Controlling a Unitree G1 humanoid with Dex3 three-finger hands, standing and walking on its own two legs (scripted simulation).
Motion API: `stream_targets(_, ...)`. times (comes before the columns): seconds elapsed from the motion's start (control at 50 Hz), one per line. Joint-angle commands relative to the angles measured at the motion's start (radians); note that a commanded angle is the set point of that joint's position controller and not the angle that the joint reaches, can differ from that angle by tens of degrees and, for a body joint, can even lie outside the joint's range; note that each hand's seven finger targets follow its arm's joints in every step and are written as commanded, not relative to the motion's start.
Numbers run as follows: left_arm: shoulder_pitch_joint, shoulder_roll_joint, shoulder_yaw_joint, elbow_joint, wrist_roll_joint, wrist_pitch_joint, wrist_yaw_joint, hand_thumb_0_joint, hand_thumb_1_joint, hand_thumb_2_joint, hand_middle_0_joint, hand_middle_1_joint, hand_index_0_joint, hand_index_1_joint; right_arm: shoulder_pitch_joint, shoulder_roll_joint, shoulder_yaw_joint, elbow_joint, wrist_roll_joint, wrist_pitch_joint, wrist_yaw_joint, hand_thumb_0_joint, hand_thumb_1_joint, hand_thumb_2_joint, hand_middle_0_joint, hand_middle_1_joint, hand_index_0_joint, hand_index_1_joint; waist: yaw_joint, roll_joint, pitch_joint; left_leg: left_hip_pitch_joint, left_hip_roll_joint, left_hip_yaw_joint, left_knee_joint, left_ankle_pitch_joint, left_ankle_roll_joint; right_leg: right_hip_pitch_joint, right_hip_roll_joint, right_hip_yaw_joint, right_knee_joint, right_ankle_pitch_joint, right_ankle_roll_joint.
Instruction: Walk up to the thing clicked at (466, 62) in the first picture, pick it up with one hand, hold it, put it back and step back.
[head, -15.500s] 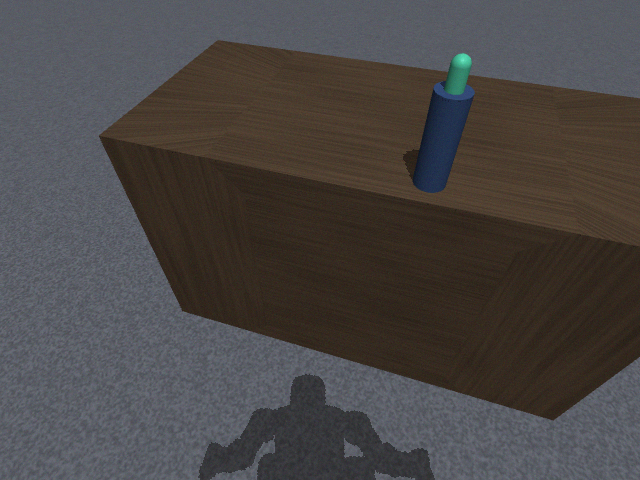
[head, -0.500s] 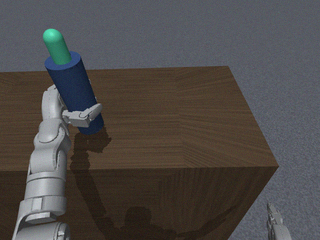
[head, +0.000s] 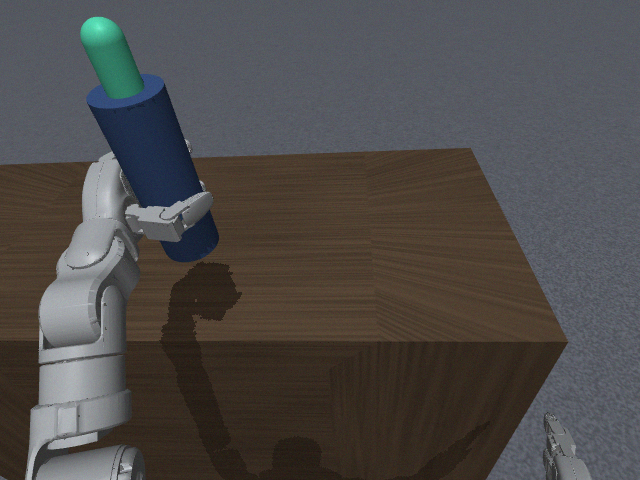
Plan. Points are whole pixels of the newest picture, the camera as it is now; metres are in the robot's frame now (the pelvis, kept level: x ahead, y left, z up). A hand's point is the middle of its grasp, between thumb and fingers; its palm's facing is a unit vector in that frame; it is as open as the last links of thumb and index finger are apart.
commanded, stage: lift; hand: left
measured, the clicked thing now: (154, 156) +0.35 +0.18 +0.30
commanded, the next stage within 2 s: hold in 0.34 s
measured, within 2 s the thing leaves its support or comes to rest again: neither
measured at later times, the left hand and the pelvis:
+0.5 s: hand (161, 177) +0.34 +0.18 +0.28, palm faces +0.17 -0.99 +0.02, open 9.4 cm; pelvis +0.00 +0.00 +0.00, yaw +0 degrees
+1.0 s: hand (151, 157) +0.33 +0.17 +0.31, palm faces +0.14 -0.99 +0.02, open 9.4 cm; pelvis -0.01 +0.01 +0.00, yaw +0 degrees
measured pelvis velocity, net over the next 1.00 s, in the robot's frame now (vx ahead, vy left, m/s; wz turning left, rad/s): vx -0.01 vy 0.01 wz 0.00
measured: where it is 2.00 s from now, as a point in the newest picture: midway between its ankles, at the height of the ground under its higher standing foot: outside the picture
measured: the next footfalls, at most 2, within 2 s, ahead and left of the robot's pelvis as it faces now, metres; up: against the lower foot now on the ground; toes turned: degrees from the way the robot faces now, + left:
none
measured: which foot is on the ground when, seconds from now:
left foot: down 0.00-1.00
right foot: down 0.00-1.00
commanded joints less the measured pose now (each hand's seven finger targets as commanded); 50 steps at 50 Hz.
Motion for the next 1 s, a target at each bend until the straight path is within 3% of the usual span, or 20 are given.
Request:
stream_targets(0.0, -0.443, 0.2, 0.056, -0.234, -0.02, -0.033, 0.002, 0.0, 0.133, 1.304, -1.313, -1.433, -1.336, -1.439, -0.141, -0.121, -0.052, -0.138, 0.002, -0.071, 0.0, 0.0, 0.545, -0.05, 0.049, 0.05, 0.049, 0.05, 0.0, -0.077, -0.176, 0.076, -0.017, 0.003, -0.068, 0.134, 0.02, 0.018, 0.018, -0.02, -0.103, 0.129, -0.006)
stream_targets(0.04, -0.481, 0.224, 0.067, -0.304, -0.02, -0.02, 0.011, 0.0, 0.156, 1.308, -1.314, -1.437, -1.341, -1.439, -0.163, -0.141, -0.062, -0.179, 0.001, -0.083, 0.0, 0.0, 0.55, -0.048, 0.049, 0.05, 0.049, 0.05, 0.002, -0.074, -0.2, 0.085, -0.021, 0.008, -0.067, 0.135, 0.02, 0.027, 0.016, -0.017, -0.106, 0.13, -0.003)
stream_targets(0.08, -0.448, 0.217, 0.064, -0.269, -0.019, 0.004, 0.009, 0.0, 0.129, 1.319, -1.32, -1.449, -1.345, -1.453, -0.139, -0.121, -0.05, -0.121, 0.004, -0.079, 0.002, 0.0, 0.548, -0.049, 0.049, 0.05, 0.049, 0.05, 0.003, -0.077, -0.161, 0.075, -0.024, 0.008, -0.07, 0.123, 0.023, 0.014, 0.013, -0.018, -0.111, 0.119, -0.002)
stream_targets(0.12, -0.413, 0.166, 0.037, -0.198, -0.027, 0.021, 0.001, 0.0, 0.116, 1.313, -1.31, -1.441, -1.334, -1.446, -0.171, -0.129, -0.057, -0.138, 0.006, -0.089, 0.003, 0.0, 0.546, -0.05, 0.049, 0.05, 0.049, 0.05, -0.002, -0.12, -0.141, 0.059, -0.022, 0.006, -0.075, 0.098, 0.024, 0.004, 0.016, -0.016, -0.118, 0.094, -0.001)
stream_targets(0.16, -0.474, 0.213, 0.06, -0.284, -0.029, 0.025, 0.003, 0.0, 0.118, 1.305, -1.325, -1.442, -1.349, -1.447, -0.168, -0.116, -0.043, -0.128, 0.009, -0.089, 0.006, 0.0, 0.545, -0.05, 0.049, 0.05, 0.049, 0.05, 0.012, -0.073, -0.163, 0.073, -0.024, 0.007, -0.074, 0.108, 0.021, 0.008, 0.015, -0.018, -0.112, 0.102, -0.004)
stream_targets(0.18, -0.499, 0.231, 0.068, -0.287, -0.026, 0.029, 0.004, 0.0, 0.099, 1.315, -1.319, -1.448, -1.343, -1.453, -0.154, -0.129, -0.06, -0.128, 0.009, -0.09, 0.006, 0.0, 0.547, -0.05, 0.049, 0.05, 0.049, 0.05, 0.001, -0.071, -0.174, 0.079, -0.025, 0.011, -0.07, 0.116, 0.022, 0.002, 0.014, -0.015, -0.112, 0.11, -0.004)
stream_targets(0.22, -0.473, 0.208, 0.062, -0.258, -0.03, 0.044, 0.004, 0.0, 0.121, 1.306, -1.299, -1.431, -1.326, -1.434, -0.151, -0.129, -0.058, -0.122, 0.008, -0.093, 0.01, 0.0, 0.551, -0.049, 0.049, 0.05, 0.049, 0.05, 0.0, -0.099, -0.163, 0.072, -0.026, 0.009, -0.067, 0.115, 0.025, 0.012, 0.013, -0.015, -0.116, 0.112, 0.002)
stream_targets(0.24, -0.483, 0.21, 0.062, -0.298, -0.03, 0.049, 0.007, 0.0, 0.106, 1.297, -1.305, -1.432, -1.333, -1.434, -0.167, -0.108, -0.034, -0.14, 0.009, -0.096, 0.012, 0.0, 0.548, -0.049, 0.049, 0.05, 0.049, 0.05, 0.012, -0.093, -0.159, 0.066, -0.03, 0.012, -0.068, 0.105, 0.025, 0.012, 0.008, -0.013, -0.121, 0.101, 0.002)
stream_targets(0.38, -0.494, 0.216, 0.063, -0.279, -0.03, 0.083, 0.007, 0.0, 0.092, 1.302, -1.298, -1.428, -1.323, -1.433, -0.158, -0.133, -0.059, -0.138, 0.013, -0.098, 0.018, 0.0, 0.544, -0.052, 0.049, 0.05, 0.049, 0.05, 0.002, -0.09, -0.194, 0.082, -0.025, 0.006, -0.063, 0.133, 0.023, 0.019, 0.013, -0.015, -0.107, 0.125, 0.0)
stream_targets(0.4, -0.514, 0.243, 0.08, -0.323, -0.032, 0.083, 0.01, 0.0, 0.09, 1.3, -1.294, -1.427, -1.319, -1.432, -0.167, -0.137, -0.063, -0.125, 0.016, -0.098, 0.02, 0.0, 0.547, -0.051, 0.049, 0.05, 0.049, 0.05, 0.018, -0.065, -0.184, 0.076, -0.024, 0.005, -0.066, 0.138, 0.019, 0.018, 0.015, -0.017, -0.103, 0.125, -0.004)
stream_targets(0.46, -0.476, 0.185, 0.053, -0.256, -0.043, 0.102, 0.003, 0.0, 0.118, 1.256, -1.278, -1.397, -1.3, -1.402, -0.182, -0.132, -0.057, -0.133, 0.017, -0.102, 0.023, 0.0, 0.543, -0.052, 0.049, 0.05, 0.049, 0.05, 0.009, -0.101, -0.165, 0.068, -0.02, 0.0, -0.068, 0.126, 0.02, 0.014, 0.019, -0.021, -0.107, 0.115, -0.002)
stream_targets(0.52, -0.551, 0.251, 0.072, -0.356, -0.038, 0.101, 0.004, 0.0, 0.122, 1.242, -1.27, -1.388, -1.294, -1.39, -0.18, -0.133, -0.053, -0.123, 0.022, -0.101, 0.025, 0.0, 0.546, -0.051, 0.049, 0.05, 0.049, 0.05, 0.014, -0.047, -0.175, 0.075, -0.026, 0.004, -0.075, 0.095, 0.019, 0.005, 0.016, -0.017, -0.112, 0.083, -0.006)
stream_targets(0.6, -0.496, 0.2, 0.063, -0.259, -0.05, 0.129, 0.006, 0.0, 0.114, 1.234, -1.264, -1.381, -1.288, -1.383, -0.177, -0.136, -0.056, -0.129, 0.022, -0.106, 0.023, 0.0, 0.541, -0.053, 0.049, 0.05, 0.049, 0.05, 0.005, -0.108, -0.156, 0.065, -0.021, 0.0, -0.066, 0.107, 0.023, 0.006, 0.02, -0.018, -0.109, 0.098, -0.001)
stream_targets(0.62, -0.532, 0.223, 0.066, -0.329, -0.05, 0.128, 0.007, 0.0, 0.117, 1.247, -1.268, -1.392, -1.293, -1.394, -0.172, -0.127, -0.049, -0.119, 0.025, -0.103, 0.026, 0.0, 0.546, -0.051, 0.049, 0.05, 0.049, 0.05, 0.015, -0.064, -0.176, 0.071, -0.025, 0.004, -0.068, 0.11, 0.021, 0.009, 0.016, -0.017, -0.106, 0.101, -0.005)
stream_targets(0.74, -0.561, 0.24, 0.079, -0.341, -0.043, 0.154, 0.023, 0.0, 0.104, 1.251, -1.277, -1.402, -1.304, -1.403, -0.159, -0.136, -0.064, -0.12, 0.026, -0.105, 0.038, 0.0, 0.543, -0.053, 0.049, 0.05, 0.049, 0.05, 0.012, -0.074, -0.187, 0.082, -0.018, -0.002, -0.064, 0.141, 0.015, 0.014, 0.023, -0.023, -0.095, 0.125, -0.005)
stream_targets(0.82, -0.558, 0.209, 0.057, -0.288, -0.051, 0.182, 0.017, 0.0, 0.075, 1.257, -1.291, -1.414, -1.316, -1.418, -0.176, -0.122, -0.048, -0.125, 0.027, -0.111, 0.04, 0.0, 0.538, -0.054, 0.049, 0.05, 0.049, 0.05, 0.015, -0.083, -0.172, 0.073, -0.021, 0.003, -0.058, 0.145, 0.018, 0.008, 0.02, -0.019, -0.096, 0.126, -0.005)
stream_targets(0.86, -0.582, 0.242, 0.073, -0.339, -0.047, 0.186, 0.016, 0.0, 0.098, 1.263, -1.287, -1.41, -1.312, -1.412, -0.172, -0.136, -0.06, -0.123, 0.028, -0.109, 0.044, 0.0, 0.546, -0.053, 0.049, 0.05, 0.049, 0.05, 0.019, -0.061, -0.19, 0.081, -0.022, 0.005, -0.06, 0.151, 0.016, 0.008, 0.021, -0.02, -0.094, 0.128, -0.007)
stream_targets(0.88, -0.539, 0.197, 0.049, -0.257, -0.047, 0.204, 0.013, 0.0, 0.081, 1.26, -1.287, -1.409, -1.313, -1.412, -0.163, -0.121, -0.044, -0.111, 0.027, -0.107, 0.045, 0.0, 0.542, -0.054, 0.049, 0.05, 0.049, 0.05, 0.012, -0.086, -0.159, 0.072, -0.018, 0.001, -0.06, 0.141, 0.017, 0.001, 0.023, -0.021, -0.097, 0.121, -0.006)
stream_targets(0.94, -0.577, 0.23, 0.071, -0.328, -0.054, 0.208, 0.015, 0.0, 0.085, 1.255, -1.282, -1.406, -1.309, -1.408, -0.168, -0.122, -0.044, -0.105, 0.03, -0.111, 0.05, 0.0, 0.544, -0.053, 0.049, 0.05, 0.049, 0.05, 0.026, -0.081, -0.178, 0.069, -0.018, -0.003, -0.062, 0.138, 0.017, 0.01, 0.022, -0.023, -0.094, 0.115, -0.007)
stream_targets(0.98, -0.533, 0.185, 0.044, -0.244, -0.053, 0.23, 0.014, 0.0, 0.096, 1.264, -1.286, -1.411, -1.31, -1.415, -0.191, -0.128, -0.046, -0.114, 0.029, -0.11, 0.05, 0.0, 0.539, -0.055, 0.049, 0.05, 0.049, 0.05, 0.017, -0.087, -0.156, 0.064, -0.013, -0.01, -0.07, 0.122, 0.016, 0.002, 0.025, -0.021, -0.095, 0.107, -0.007)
